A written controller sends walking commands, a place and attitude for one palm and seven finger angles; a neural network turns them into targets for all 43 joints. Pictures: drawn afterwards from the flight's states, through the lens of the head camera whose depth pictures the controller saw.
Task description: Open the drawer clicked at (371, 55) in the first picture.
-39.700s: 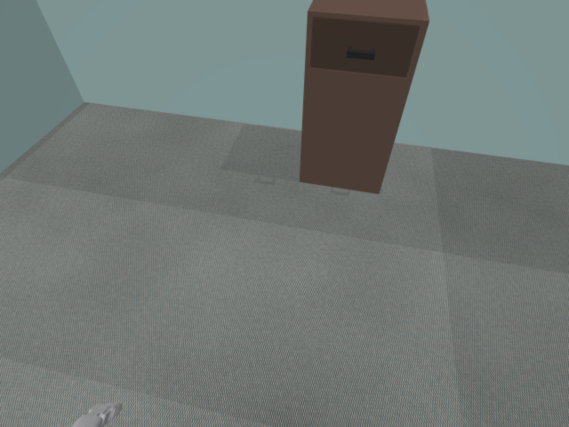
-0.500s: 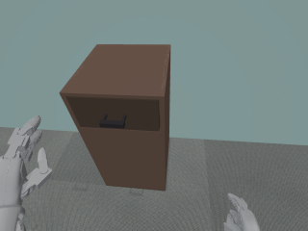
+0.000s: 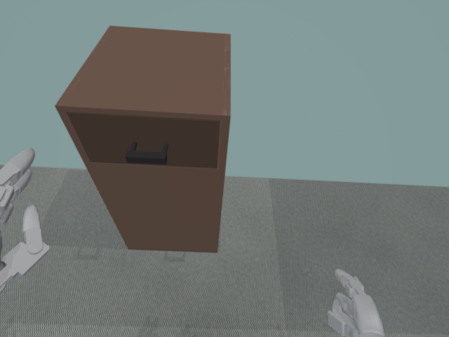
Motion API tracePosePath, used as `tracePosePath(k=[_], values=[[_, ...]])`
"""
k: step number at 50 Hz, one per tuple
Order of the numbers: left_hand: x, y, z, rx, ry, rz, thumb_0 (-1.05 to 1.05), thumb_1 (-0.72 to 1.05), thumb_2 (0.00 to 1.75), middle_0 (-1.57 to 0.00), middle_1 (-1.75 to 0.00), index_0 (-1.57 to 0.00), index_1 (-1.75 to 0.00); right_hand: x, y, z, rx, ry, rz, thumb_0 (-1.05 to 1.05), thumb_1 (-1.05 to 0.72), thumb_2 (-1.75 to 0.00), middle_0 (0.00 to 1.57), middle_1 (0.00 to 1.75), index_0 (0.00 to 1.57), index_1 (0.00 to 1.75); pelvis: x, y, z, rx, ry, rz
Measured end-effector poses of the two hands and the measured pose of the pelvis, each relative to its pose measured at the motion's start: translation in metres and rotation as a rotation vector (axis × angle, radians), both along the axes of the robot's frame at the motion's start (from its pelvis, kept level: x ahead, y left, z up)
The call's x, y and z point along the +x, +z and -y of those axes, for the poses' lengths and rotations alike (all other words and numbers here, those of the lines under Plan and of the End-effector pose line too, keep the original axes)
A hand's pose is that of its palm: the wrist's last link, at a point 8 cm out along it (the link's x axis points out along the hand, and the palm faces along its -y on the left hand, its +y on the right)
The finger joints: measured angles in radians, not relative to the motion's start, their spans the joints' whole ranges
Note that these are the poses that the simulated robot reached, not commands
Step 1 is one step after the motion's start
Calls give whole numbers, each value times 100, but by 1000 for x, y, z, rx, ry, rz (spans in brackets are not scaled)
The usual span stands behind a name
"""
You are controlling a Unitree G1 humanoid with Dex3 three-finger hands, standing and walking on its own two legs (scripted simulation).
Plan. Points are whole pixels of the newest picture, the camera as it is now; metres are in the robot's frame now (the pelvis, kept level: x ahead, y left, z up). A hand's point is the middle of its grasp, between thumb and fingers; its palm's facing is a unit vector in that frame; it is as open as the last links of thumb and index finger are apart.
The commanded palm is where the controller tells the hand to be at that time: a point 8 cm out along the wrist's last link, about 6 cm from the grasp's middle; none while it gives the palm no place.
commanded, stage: step back with the hand held close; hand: left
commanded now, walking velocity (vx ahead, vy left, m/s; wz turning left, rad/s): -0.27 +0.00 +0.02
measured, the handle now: (148, 151) +0.55 +0.23 -0.06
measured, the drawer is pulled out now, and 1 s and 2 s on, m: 0.00 0.00 0.00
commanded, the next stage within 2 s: stop stepping back and stand still in 0.82 s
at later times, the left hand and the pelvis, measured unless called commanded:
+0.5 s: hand out of the picture +0.14 +0.26 +0.16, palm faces +0.35 -0.82 -0.45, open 7.4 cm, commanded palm +0.07 +0.30 +0.18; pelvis -0.06 +0.02 -0.01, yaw +1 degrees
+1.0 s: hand out of the picture +0.03 +0.19 +0.17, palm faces +0.23 -0.79 -0.57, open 7.4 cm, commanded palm -0.01 +0.23 +0.18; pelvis -0.16 -0.04 +0.00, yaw -3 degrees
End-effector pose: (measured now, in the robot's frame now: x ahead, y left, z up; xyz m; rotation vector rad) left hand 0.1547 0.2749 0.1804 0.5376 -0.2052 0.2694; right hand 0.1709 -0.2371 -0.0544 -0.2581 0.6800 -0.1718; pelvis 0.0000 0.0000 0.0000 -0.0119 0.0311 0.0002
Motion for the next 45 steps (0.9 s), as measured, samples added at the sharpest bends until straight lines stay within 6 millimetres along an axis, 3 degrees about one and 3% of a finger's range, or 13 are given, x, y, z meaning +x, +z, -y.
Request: tracePosePath(k=[6, 13, 23, 30, 34, 38, 42, 45], values=[[-26, -1, -7, -4, 35, 23, 1, 88, 90, -21, -30, -21, -31, -5, 1, -17, 25, 42, 52, 2, -91, -90, 20, 30, 20, 30, -18, -4, -5, -2, 0, 3], [-50, -12, -10, -51, 76, 35, 1, 88, 90, -21, -30, -21, -31, -32, -9, -21, 15, 69, 19, 2, -91, -90, 20, 30, 20, 30, -37, -7, -7, -19, 8, 4], [-54, -10, -19, -33, 17, 94, 1, 88, 90, -21, -30, -21, -31, -81, -20, -13, -46, -5, -75, 2, -91, -90, 20, 30, 20, 30, -57, -12, -19, -39, 9, 1], [-62, 6, -23, 15, 16, 77, 1, 88, 90, -21, -30, -21, -31, -93, -13, -22, -21, -10, -72, 2, -91, -90, 20, 30, 20, 30, -61, -1, -16, -45, 4, -62], [-66, -1, -11, -28, -6, 32, 1, 89, 90, -21, -30, -21, -31, -90, -11, -24, 2, 25, -51, 2, -91, -90, 20, 30, 20, 30, -74, 1, -9, -31, -26, -106], [-73, -10, 14, -23, -81, -20, 1, 89, 90, -21, -30, -21, -31, -91, -15, -19, 29, 72, -28, 2, -91, -90, 20, 30, 20, 30, -102, -2, 4, -5, -44, -123], [-95, -8, 44, 48, -183, -47, 1, 89, 90, -21, -30, -21, -31, -105, -25, -5, 58, 94, 0, 1, -91, -90, 20, 30, 21, 30, -140, -11, 19, 3, -52, -105], [-122, 9, 57, 103, -218, -33, 1, 88, 90, -22, -30, -21, -31, -128, -28, 9, 81, 57, -29, 1, -91, -90, 20, 30, 21, 30, -155, -10, 29, -13, -47, -70]])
